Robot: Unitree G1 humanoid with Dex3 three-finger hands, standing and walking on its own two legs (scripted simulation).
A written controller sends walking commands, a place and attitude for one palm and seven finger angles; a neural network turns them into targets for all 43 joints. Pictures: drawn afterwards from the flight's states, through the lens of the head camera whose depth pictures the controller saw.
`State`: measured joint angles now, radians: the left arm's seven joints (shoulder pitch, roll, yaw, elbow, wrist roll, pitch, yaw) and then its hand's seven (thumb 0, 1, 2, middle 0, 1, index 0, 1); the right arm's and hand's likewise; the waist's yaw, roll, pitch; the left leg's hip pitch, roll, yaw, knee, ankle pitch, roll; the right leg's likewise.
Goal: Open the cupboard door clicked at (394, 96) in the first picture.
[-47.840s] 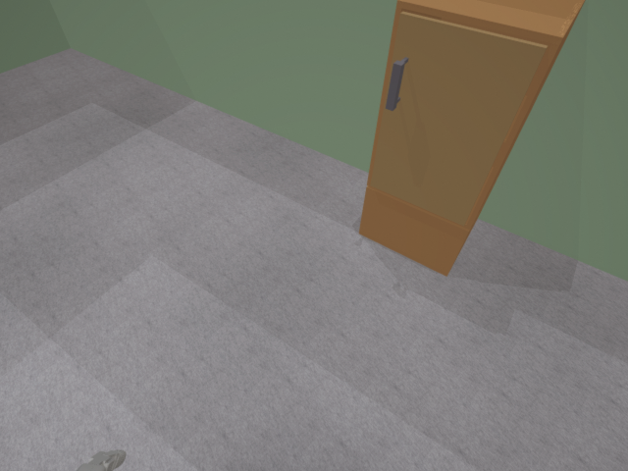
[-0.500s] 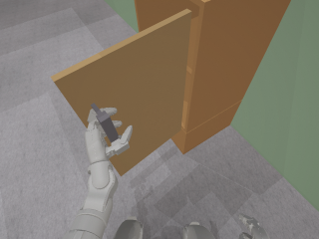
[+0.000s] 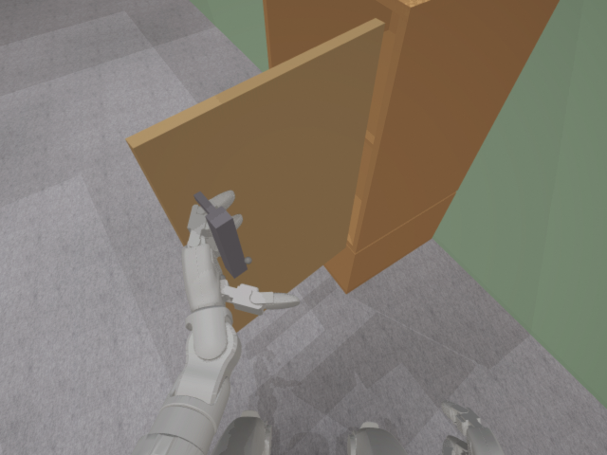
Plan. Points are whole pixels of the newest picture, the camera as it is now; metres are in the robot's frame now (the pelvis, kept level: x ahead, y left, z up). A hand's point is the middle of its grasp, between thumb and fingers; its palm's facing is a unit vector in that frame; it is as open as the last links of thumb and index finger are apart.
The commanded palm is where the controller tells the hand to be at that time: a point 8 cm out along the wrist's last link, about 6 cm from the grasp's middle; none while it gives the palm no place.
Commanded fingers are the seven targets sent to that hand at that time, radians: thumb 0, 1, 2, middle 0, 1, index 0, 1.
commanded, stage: open thumb and fingers to let go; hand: left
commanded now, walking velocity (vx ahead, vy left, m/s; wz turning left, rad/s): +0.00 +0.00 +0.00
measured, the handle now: (220, 235) +0.39 +0.13 +0.04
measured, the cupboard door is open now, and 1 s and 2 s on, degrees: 97 98 98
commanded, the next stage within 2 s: slide the hand sideways off the handle in 0.02 s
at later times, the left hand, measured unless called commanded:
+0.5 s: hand (236, 287) +0.32 +0.10 +0.04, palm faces -0.19 -0.98 +0.04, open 16.2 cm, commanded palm +0.30 +0.16 +0.04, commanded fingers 0.00 -0.50 0.30 -0.15 -0.30 -0.15 -0.30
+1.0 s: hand (195, 326) +0.27 +0.14 +0.03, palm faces -0.14 -0.99 -0.03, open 16.3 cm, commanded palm +0.25 +0.21 +0.04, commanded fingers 0.00 -0.50 0.30 -0.15 -0.30 -0.15 -0.30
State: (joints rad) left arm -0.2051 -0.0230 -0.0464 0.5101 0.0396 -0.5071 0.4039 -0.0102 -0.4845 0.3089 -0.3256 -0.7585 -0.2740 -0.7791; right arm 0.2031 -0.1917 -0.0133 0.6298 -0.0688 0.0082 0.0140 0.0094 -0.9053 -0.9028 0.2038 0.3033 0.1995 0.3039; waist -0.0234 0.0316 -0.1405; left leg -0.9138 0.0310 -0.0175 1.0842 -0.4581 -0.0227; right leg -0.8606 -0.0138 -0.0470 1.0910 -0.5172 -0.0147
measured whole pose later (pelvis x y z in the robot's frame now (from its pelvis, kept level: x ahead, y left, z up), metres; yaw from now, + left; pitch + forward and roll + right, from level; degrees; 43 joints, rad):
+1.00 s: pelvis +0.01 +0.01 -0.01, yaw +0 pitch +16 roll -1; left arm 0.18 0.19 0.02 0.12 -0.19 -0.37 -0.23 -0.01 -0.50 0.30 -0.16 -0.31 -0.15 -0.30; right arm 0.20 -0.23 0.01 0.49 0.01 -0.03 -0.02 0.01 -0.90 -0.90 0.21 0.30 0.20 0.30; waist -0.01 0.04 -0.14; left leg -0.92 0.02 -0.03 1.15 -0.51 -0.01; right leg -0.85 -0.02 -0.06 1.14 -0.56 0.00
